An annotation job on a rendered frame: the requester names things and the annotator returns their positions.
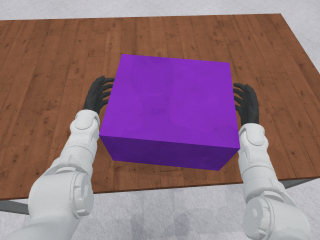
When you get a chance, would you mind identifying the table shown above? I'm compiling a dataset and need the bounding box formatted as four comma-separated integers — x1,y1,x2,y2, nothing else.
0,13,320,215

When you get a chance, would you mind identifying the carton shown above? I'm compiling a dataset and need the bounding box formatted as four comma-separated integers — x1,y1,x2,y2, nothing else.
99,54,241,171

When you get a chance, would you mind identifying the left robot hand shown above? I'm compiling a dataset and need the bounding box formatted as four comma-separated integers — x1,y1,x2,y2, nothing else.
83,75,115,115

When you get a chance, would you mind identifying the robot left forearm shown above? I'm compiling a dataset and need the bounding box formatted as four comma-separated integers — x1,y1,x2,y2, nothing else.
28,109,100,218

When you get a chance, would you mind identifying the robot right upper arm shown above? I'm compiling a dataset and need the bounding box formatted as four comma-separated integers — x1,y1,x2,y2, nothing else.
242,196,311,240

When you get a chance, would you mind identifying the robot left upper arm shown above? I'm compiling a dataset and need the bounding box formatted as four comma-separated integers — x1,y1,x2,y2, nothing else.
3,171,95,240

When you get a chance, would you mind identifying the robot right forearm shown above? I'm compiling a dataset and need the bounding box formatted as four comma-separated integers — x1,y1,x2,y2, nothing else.
238,123,311,240

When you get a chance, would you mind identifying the right robot hand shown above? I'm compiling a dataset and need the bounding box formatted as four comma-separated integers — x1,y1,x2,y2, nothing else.
233,83,260,126

